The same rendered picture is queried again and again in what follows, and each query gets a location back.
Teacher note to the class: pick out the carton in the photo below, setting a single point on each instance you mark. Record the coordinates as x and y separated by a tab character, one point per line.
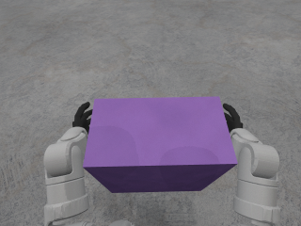
158	144

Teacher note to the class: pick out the right robot forearm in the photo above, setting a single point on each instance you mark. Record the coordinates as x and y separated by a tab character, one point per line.
257	174

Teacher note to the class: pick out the left robot forearm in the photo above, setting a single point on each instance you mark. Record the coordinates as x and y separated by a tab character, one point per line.
63	167

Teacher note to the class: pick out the robot left hand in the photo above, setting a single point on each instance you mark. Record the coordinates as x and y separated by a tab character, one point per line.
80	118

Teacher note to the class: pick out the robot right hand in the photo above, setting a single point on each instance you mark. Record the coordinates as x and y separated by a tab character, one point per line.
233	120

